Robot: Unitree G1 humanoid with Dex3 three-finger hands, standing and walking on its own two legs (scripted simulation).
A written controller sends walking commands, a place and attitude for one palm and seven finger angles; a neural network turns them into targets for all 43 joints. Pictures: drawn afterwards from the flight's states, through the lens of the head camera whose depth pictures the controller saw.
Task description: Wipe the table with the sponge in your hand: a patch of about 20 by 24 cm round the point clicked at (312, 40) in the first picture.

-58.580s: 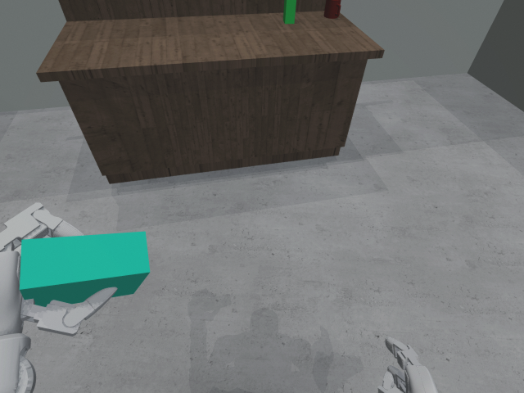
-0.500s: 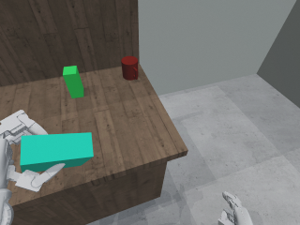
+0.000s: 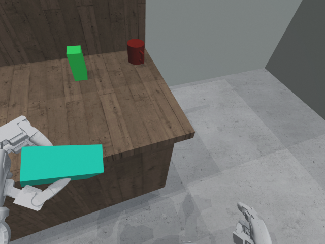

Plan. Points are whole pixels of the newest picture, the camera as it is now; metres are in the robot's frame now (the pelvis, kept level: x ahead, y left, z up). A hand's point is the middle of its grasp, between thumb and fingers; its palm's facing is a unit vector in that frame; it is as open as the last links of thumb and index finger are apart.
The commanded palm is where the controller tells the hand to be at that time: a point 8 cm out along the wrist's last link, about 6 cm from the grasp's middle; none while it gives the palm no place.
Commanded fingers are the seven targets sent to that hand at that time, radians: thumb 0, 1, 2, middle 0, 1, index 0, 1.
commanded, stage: step back with the hand held close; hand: left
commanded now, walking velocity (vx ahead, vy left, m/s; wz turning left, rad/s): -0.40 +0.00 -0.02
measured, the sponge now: (72, 164) +0.23 +0.18 +0.14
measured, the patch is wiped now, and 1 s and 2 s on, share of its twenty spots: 1.00 1.00 1.00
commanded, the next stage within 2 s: stop stepping back and stand still in 0.06 s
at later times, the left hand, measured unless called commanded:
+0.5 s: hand out of the picture +0.07 +0.21 +0.17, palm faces +0.28 -0.89 -0.36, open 9.1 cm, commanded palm +0.02 +0.26 +0.19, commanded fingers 0.00 0.10 1.30 -1.20 -1.60 -1.20 -1.60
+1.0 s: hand out of the picture +0.00 +0.18 +0.18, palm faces +0.34 -0.86 -0.39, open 9.1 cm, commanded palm -0.05 +0.23 +0.19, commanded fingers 0.00 0.10 1.30 -1.20 -1.60 -1.20 -1.60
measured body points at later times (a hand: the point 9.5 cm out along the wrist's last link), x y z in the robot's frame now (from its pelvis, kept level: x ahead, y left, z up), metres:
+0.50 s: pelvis -0.15 -0.01 -0.01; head -0.17 +0.01 +0.44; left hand +0.05 +0.25 +0.18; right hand -0.03 -0.27 -0.09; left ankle -0.18 +0.11 -0.72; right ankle -0.07 -0.13 -0.72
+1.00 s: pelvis -0.22 -0.05 +0.00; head -0.23 -0.04 +0.45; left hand -0.02 +0.22 +0.20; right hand -0.07 -0.30 -0.08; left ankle -0.19 +0.09 -0.72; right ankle -0.17 -0.14 -0.70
